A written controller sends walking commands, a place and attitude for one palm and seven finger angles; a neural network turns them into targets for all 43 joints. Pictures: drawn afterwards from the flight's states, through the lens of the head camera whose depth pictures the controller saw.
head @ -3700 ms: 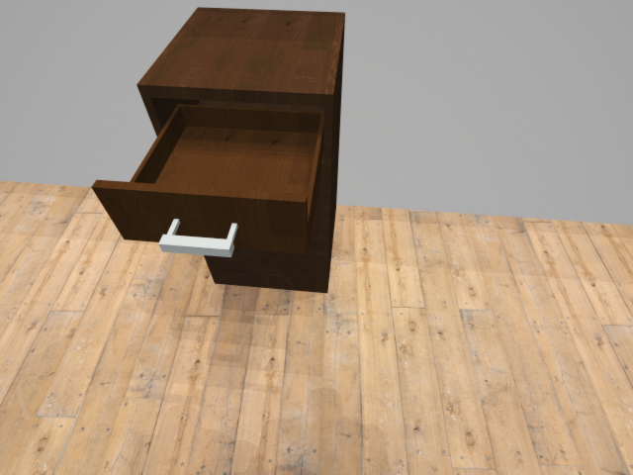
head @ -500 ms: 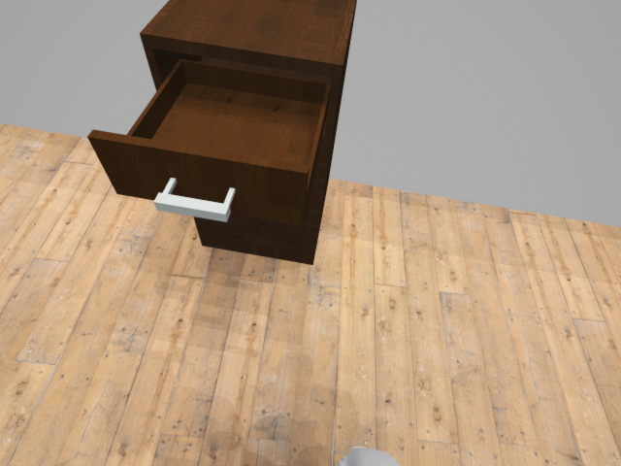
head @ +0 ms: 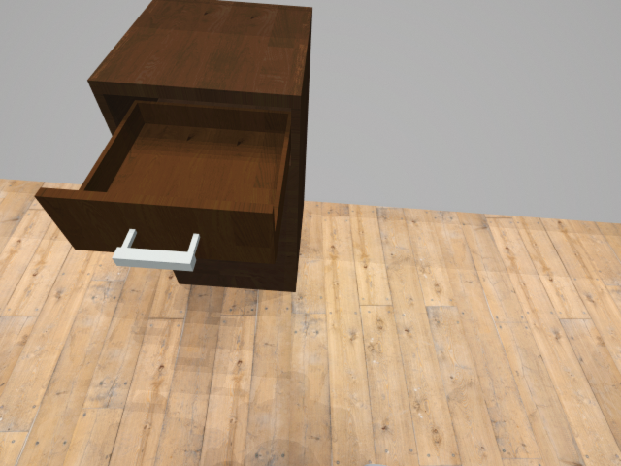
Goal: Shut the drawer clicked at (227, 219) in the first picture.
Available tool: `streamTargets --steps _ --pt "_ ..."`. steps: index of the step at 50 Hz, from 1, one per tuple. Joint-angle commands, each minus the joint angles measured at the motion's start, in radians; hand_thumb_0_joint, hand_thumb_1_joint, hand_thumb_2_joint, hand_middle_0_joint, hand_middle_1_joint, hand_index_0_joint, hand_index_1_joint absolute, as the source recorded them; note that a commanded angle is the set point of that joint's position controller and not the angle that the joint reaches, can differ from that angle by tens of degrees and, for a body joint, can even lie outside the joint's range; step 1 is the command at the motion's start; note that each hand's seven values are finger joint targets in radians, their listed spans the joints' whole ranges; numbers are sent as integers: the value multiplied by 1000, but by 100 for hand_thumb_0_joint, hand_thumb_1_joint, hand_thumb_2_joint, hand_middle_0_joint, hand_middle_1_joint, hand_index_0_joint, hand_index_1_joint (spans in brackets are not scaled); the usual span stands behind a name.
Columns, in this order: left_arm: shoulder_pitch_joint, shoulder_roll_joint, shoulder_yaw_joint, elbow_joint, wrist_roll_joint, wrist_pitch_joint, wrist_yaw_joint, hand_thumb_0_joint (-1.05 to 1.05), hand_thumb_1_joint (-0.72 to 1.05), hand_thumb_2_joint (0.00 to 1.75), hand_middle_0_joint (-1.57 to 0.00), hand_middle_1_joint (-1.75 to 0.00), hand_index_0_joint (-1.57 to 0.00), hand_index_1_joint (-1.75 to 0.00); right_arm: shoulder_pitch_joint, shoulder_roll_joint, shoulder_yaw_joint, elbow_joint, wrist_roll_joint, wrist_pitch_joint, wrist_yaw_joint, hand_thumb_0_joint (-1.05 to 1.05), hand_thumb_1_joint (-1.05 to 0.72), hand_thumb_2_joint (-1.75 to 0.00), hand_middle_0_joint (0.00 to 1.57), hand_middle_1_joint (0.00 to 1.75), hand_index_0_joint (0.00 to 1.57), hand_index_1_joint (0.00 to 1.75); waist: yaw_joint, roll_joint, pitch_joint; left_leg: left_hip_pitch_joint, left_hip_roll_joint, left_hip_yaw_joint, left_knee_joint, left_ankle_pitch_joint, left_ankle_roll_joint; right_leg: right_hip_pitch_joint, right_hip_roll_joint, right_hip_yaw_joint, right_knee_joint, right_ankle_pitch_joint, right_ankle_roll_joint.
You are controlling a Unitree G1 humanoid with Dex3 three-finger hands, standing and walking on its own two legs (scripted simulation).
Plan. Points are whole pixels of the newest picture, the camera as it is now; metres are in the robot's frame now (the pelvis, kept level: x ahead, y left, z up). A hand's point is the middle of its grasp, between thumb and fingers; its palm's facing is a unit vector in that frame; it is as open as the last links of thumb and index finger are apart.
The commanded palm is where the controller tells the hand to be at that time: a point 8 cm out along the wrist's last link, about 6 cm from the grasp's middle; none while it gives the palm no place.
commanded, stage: take the last steps up to it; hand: left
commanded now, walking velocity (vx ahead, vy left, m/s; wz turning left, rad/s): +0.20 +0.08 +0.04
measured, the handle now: (159, 248) +0.45 +0.28 -0.07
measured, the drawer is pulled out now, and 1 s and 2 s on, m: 0.29 0.29 0.29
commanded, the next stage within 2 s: come to a stop and stand still in 0.22 s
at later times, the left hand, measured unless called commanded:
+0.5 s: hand out of the picture +0.12 +0.19 -0.19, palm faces +0.10 -0.97 -0.20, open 7.4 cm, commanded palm none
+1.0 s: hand (171, 424) +0.20 +0.22 -0.17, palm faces +0.01 -0.96 -0.28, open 7.4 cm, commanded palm none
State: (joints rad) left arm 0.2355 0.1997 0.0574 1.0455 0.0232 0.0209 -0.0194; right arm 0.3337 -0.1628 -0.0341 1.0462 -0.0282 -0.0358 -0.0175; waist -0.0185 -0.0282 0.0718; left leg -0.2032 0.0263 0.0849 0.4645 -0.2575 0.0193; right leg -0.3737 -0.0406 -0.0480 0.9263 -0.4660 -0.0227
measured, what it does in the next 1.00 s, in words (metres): walks ahead: right foot, then left foot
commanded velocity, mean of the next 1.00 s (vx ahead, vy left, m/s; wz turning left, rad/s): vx -0.04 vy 0.02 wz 0.00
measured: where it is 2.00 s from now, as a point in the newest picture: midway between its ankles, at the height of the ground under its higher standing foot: outside the picture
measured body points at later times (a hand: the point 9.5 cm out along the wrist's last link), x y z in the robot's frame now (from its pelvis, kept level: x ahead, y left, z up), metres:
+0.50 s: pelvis +0.13 +0.01 -0.01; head +0.17 +0.02 +0.44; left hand +0.11 +0.24 -0.17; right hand +0.20 -0.22 -0.16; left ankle +0.13 +0.13 -0.74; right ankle +0.09 -0.10 -0.74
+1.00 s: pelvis +0.12 +0.02 -0.01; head +0.12 +0.01 +0.43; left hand +0.20 +0.27 -0.15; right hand +0.21 -0.23 -0.16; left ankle +0.13 +0.13 -0.74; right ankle +0.09 -0.10 -0.74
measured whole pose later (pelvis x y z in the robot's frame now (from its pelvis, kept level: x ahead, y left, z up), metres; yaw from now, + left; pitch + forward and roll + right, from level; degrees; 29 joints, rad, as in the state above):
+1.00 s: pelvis +0.12 +0.02 -0.01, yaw -1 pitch -2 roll +0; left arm 0.23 0.19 0.01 0.95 0.02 0.01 0.04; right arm 0.20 -0.22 -0.04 0.91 -0.01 0.02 -0.03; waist -0.01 0.04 0.04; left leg -0.25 0.03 0.10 0.63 -0.33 0.02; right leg -0.20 -0.03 -0.03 0.63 -0.39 0.01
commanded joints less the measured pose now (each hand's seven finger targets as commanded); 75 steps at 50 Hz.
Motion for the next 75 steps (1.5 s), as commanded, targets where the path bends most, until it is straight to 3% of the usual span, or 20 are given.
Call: streamTargets --steps 1,4,6,7,10,14,16,19,24,28,30,32,40,41,42,44,46,52,58,75 --pt "-18 27 1 -85 -3 -41 -2 0 90 90 -20 -30 -20 -30 49 -155 -23 -5 -1 -9 -13 0 -90 -90 20 30 20 30 18 179 -24 -19 205 -200 -226 14 136 62 -4 -52 -213 36 3" --pt "130 67 21 -30 1 -49 8 0 90 90 -20 -30 -20 -30 7 -123 -23 0 16 1 -8 0 -90 -90 20 30 20 30 91 36 -40 -193 88 -102 -50 -154 57 356 -12 -19 -484 160 2" --pt "232 212 54 -8 6 -58 28 0 90 90 -20 -30 -20 -30 -30 -75 -19 -52 14 8 8 0 -90 -90 20 30 20 30 133 -279 -8 -418 -16 -2 358 -340 -17 411 -404 502 -790 -93 -159" --pt "191 202 51 -19 1 -54 31 0 90 90 -20 -30 -20 -30 -50 -98 -29 -51 3 13 15 0 -90 -90 20 30 20 30 113 -161 36 -413 21 -58 488 -312 -16 326 -415 490 -813 -99 -203" --pt "64 119 42 -47 4 -63 40 0 90 90 -20 -30 -20 -30 -6 -48 -32 -14 8 21 20 0 -90 -90 20 30 20 30 38 -201 50 -337 73 -81 478 -181 -18 221 -306 252 -760 106 -162" --pt "74 106 43 -28 2 -76 34 0 90 90 -20 -30 -20 -30 -14 9 -15 -11 13 12 25 0 -90 -90 20 30 20 30 27 -90 12 -147 35 -2 158 -55 -39 199 -240 77 -643 492 -127" --pt "72 104 42 -16 -7 -73 32 0 90 90 -20 -30 -20 -30 46 7 -10 13 9 -3 20 0 -90 -90 20 30 20 30 3 -40 -39 31 -10 48 -22 114 -42 166 -167 22 -542 497 -79" --pt "67 13 1 -34 -19 -50 46 0 90 90 -20 -30 -20 -30 115 -138 -26 29 9 -11 -19 0 -90 -90 20 30 20 30 -12 249 -164 205 303 -242 -65 835 121 63 -18 -56 -252 11 39" --pt "80 74 13 -14 -10 -15 53 0 90 90 -20 -30 -20 -30 -33 -146 -31 -3 21 26 -41 0 -90 -90 20 30 20 30 8 229 -80 216 217 -97 25 1099 63 95 -26 -27 -380 197 29" --pt "83 131 32 -38 1 -10 51 0 90 90 -20 -30 -20 -30 -98 -167 -62 -54 25 55 -44 0 -90 -90 20 30 20 30 18 6 -121 116 151 -45 110 696 7 180 -98 30 -415 754 0" --pt "92 163 42 -41 8 -13 55 0 90 90 -20 -30 -20 -30 -142 -127 -58 -84 22 69 -35 0 -90 -90 20 30 20 30 41 -216 -92 -60 41 6 242 220 -40 272 -206 123 -454 1154 -70" --pt "101 168 43 -43 12 -8 64 0 90 90 -20 -30 -20 -30 -200 -93 -51 -99 22 79 -26 0 -90 -90 20 30 20 30 70 -218 -84 -225 -24 -43 436 -295 -48 366 -303 197 -482 1326 -173" --pt "-12 150 36 -94 -5 -9 62 0 90 90 -20 -30 -20 -30 -119 -94 -36 -68 18 57 -9 0 -90 -90 20 30 20 30 -1 -84 -111 56 11 -58 -57 203 -40 257 -163 88 -372 803 -57" --pt "49 144 7 -125 -17 -42 101 0 90 90 -20 -30 -20 -30 -131 -185 -49 -144 25 24 -7 0 -90 -90 20 30 20 30 -13 161 -338 216 70 -16 90 489 -27 244 -122 127 -298 1038 -14" --pt "10 158 5 -178 -16 -43 93 0 90 90 -20 -30 -20 -30 -82 -161 -46 -170 18 24 -4 0 -90 -90 20 30 20 30 -28 202 -363 199 118 -92 87 620 23 239 -85 61 -230 758 -21" --pt "46 103 -2 -167 -3 -31 87 0 90 90 -20 -30 -20 -30 -101 -188 -38 -179 9 37 -2 0 -90 -90 20 30 20 30 8 233 -262 156 198 -152 97 741 88 112 -16 40 -295 208 -16" --pt "32 110 -10 -169 0 -29 81 0 90 90 -20 -30 -20 -30 -108 -171 -27 -202 11 33 -11 0 -90 -90 20 30 20 30 13 286 -121 93 175 -165 77 881 83 98 8 15 -304 192 -15" --pt "15 138 -29 -169 -9 -27 61 0 90 90 -20 -30 -20 -30 -79 -147 -6 -207 13 36 -5 0 -90 -90 20 30 20 30 0 -76 -39 -22 59 -74 26 123 12 95 -89 121 -446 392 -39" --pt "29 122 -38 -172 -8 -9 51 0 90 90 -20 -30 -20 -30 -71 -154 3 -171 3 35 7 0 -90 -90 20 30 20 30 22 6 54 -146 73 -146 -148 -222 28 55 -31 108 -510 -11 -17" --pt "118 79 -54 -48 -11 -31 44 0 90 90 -20 -30 -20 -30 40 -110 23 -31 12 21 1 0 -90 -90 20 30 20 30 12 29 -2 -72 73 -127 -139 -131 14 34 -45 146 -584 12 -27"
